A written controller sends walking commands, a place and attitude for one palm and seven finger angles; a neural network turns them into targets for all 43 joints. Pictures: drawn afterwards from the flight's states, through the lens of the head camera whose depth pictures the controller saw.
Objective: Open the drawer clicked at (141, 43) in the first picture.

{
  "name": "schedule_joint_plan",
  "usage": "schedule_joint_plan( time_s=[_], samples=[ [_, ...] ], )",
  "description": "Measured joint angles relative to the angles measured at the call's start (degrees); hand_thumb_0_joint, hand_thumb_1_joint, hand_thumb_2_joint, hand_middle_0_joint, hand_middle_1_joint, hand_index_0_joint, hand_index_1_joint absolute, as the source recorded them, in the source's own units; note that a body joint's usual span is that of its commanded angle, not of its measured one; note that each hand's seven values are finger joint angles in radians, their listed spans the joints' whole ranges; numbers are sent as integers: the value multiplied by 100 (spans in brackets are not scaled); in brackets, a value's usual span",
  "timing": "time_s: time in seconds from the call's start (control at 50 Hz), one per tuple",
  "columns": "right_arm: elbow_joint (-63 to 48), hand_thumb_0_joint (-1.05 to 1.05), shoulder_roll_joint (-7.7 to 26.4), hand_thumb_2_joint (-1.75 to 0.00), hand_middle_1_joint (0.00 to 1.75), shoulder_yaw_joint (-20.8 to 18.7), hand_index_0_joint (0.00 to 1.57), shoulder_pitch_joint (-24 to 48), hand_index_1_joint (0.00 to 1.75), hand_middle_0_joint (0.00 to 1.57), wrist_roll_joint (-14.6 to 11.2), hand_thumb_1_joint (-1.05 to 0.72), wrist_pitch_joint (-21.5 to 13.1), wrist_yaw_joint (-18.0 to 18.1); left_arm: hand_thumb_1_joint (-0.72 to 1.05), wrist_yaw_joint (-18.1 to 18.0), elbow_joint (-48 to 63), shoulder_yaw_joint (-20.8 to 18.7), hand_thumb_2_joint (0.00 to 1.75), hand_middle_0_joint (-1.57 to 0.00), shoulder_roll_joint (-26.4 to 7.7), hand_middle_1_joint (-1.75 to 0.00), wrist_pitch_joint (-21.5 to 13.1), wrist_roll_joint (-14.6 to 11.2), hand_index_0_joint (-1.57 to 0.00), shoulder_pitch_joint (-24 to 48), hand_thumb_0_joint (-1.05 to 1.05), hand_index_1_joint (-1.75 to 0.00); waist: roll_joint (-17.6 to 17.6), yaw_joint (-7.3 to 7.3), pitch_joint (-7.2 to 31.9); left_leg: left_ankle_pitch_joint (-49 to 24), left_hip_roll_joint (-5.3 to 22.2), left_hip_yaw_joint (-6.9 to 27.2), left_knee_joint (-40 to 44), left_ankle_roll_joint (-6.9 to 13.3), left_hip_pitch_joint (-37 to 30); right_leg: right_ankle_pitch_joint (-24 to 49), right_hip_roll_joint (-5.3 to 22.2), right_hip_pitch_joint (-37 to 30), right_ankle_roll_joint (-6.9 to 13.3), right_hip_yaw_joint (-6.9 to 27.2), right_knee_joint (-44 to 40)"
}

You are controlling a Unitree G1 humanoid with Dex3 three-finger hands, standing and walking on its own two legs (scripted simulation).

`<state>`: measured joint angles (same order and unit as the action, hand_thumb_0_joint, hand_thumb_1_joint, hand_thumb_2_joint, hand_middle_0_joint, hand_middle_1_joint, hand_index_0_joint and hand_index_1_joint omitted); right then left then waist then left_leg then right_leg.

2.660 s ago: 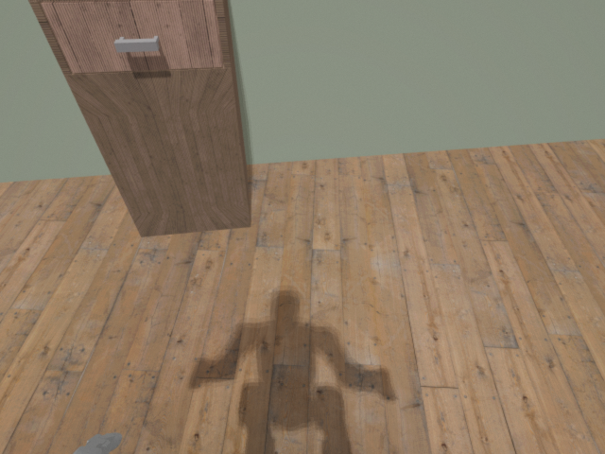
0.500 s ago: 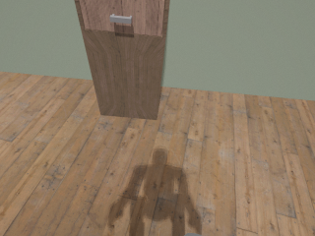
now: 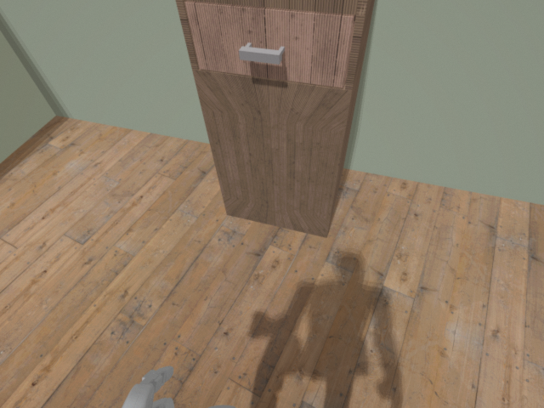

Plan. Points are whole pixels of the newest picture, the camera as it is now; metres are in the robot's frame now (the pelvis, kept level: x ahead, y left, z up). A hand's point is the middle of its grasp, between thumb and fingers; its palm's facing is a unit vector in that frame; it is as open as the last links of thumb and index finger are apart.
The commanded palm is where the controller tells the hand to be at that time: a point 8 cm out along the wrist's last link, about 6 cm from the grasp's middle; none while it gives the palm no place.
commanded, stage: turn to face it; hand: left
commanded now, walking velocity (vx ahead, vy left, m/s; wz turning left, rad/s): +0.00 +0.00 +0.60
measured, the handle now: (262, 51) +0.91 +0.04 +0.06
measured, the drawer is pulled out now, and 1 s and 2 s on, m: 0.00 0.00 0.00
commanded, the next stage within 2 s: take the last steps up to it in 0.74 s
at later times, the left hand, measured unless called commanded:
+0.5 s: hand out of the picture +0.07 +0.18 -0.17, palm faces +0.06 -0.99 -0.15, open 7.4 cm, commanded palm none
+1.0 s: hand (192, 379) +0.19 +0.15 -0.16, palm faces -0.15 -0.97 -0.21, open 7.4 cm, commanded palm none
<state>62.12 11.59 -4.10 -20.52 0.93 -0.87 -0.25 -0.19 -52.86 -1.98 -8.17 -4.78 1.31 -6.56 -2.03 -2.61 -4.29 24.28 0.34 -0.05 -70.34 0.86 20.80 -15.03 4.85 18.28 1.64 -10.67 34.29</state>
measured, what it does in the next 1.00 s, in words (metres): walks ahead: left foot, then right foot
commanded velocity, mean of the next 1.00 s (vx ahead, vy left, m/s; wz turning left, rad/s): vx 0.05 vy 0.01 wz -0.28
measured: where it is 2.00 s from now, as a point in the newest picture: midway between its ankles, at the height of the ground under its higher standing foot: (299, 367)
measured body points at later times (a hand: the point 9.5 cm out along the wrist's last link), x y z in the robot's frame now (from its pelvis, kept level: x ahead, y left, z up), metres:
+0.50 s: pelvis +0.10 +0.01 +0.01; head +0.12 +0.02 +0.45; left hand +0.07 +0.23 -0.16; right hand +0.21 -0.19 -0.14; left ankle +0.14 +0.12 -0.73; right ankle +0.06 -0.11 -0.68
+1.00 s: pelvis +0.11 -0.02 +0.01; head +0.13 -0.03 +0.46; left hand +0.20 +0.20 -0.14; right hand +0.09 -0.27 -0.14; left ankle +0.12 +0.11 -0.70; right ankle +0.09 -0.11 -0.73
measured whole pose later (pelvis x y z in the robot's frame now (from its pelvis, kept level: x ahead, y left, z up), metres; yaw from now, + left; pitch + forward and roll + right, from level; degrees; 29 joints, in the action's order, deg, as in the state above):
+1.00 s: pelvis +0.11 -0.02 +0.01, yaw -12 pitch +1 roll +0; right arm 60.2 12.0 -3.0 -14.0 1.4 1.6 0.4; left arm -0.5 -57.2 -3.0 -9.9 -0.1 1.6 -14.2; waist -0.4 0.5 -1.1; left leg 23.3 3.2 -3.4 -42.0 -1.6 18.3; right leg -13.8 -1.7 12.4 2.9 -2.0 25.4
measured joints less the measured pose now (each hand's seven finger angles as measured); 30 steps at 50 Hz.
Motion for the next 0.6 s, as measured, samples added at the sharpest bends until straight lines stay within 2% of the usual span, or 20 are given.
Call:
schedule_joint_plan(
  time_s=[0.08, 0.16, 0.22, 0.28, 0.3, 0.34, 0.38, 0.44, 0.48, 0.54, 0.6],
  samples=[
    [-307, 1, 223, -90, 30, -75, 19, 554, 30, 20, 36, -91, 168, -54, 92, -120, -215, -48, 90, -21, -36, -30, 62, -8, -20, -428, 0, -30, 4, 40, 32, -480, 281, -234, 56, -165, 923, -6, 47, -516, 13, -285, -496],
    [-527, 0, 289, -90, 30, -50, 19, 1087, 30, 19, 54, -92, 189, -60, 93, -171, -454, -59, 90, -20, -203, -30, 134, 15, -20, -828, 0, -30, 64, 191, 25, -906, 442, -326, 1069, -237, 1184, -83, 27, -827, -11, -429, -738],
    [-577, 0, 220, -90, 30, 37, 19, 1400, 30, 19, 50, -92, 124, -44, 93, -176, -663, -12, 90, -20, -247, -30, 204, 28, -20, -1131, 0, -30, 108, 369, 28, -1161, 477, -403, 2210, -226, 876, -205, -42, -967, -49, -415, -758],
    [-536, 0, 79, -90, 30, 168, 19, 1588, 30, 19, 48, -92, 34, -14, 92, -168, -878, 43, 90, -20, -200, -30, 302, 4, -20, -1443, 0, -30, 114, 572, 68, -1577, 435, -492, 3388, -216, 204, -422, -150, -1054, -125, -306, -591],
    [-516, 0, 9, -90, 30, 212, 19, 1614, 30, 19, 52, -92, -11, -5, 92, -163, -948, 58, 90, -20, -184, -30, 344, -10, -20, -1545, 0, -30, 138, 613, 102, -1425, 444, -556, 3707, -128, -58, -540, -166, -1042, -163, -251, -450],
    [-477, 0, -195, -90, 30, 292, 19, 1662, 30, 19, 47, -92, -73, 29, 92, -164, -1076, 64, 90, -20, -185, -30, 457, -54, -20, -1585, 0, -30, 345, 673, 83, -1061, 377, -694, 3734, -11, -204, -910, -79, -908, -224, -1, 13],
    [-456, 0, -339, -90, 30, 384, 19, 1702, 30, 20, 38, -91, -75, 78, 92, -151, -1118, 67, 90, -20, -127, -30, 557, -81, -20, -1575, 1, -30, 414, 743, 34, -1040, 413, -851, 3755, 25, -342, -1577, -116, -610, -283, 345, 804],
    [-447, 0, -469, -90, 30, 419, 20, 1707, 30, 20, 38, -91, -6, 131, 92, -81, -1091, 22, 90, -20, -18, -30, 673, -66, -20, -1454, 1, -30, 350, 694, -18, -1089, 487, -1001, 3902, 41, -519, -1751, -130, -151, -305, 593, 1746],
    [-426, 0, -506, -90, 30, 400, 20, 1670, 30, 20, 39, -91, 57, 126, 92, -38, -1000, -28, 90, -20, 10, -30, 713, -54, -20, -1337, 1, -30, 299, 642, -35, -1114, 526, -1083, 3977, 26, -582, -1642, -89, 73, -319, 649, 1968],
    [-466, -2, -455, -90, 30, 252, 20, 1619, 30, 20, 5, -92, 87, 134, 91, -18, -819, -115, 90, -20, -6, -30, 741, -32, -20, -1167, 1, -30, 251, 547, -14, -1133, 585, -1224, 4018, -24, -613, -1417, -37, 240, -328, 651, 1831],
    [-433, -2, -289, -90, 30, 153, 20, 1542, 30, 20, 46, -92, 176, 113, 91, -10, -639, -180, 90, -20, -60, -30, 723, -4, -20, -1011, 1, -30, 161, 468, 41, -1072, 684, -1327, 3881, -110, -560, -1081, -69, 139, -318, 577, 1279]
  ],
)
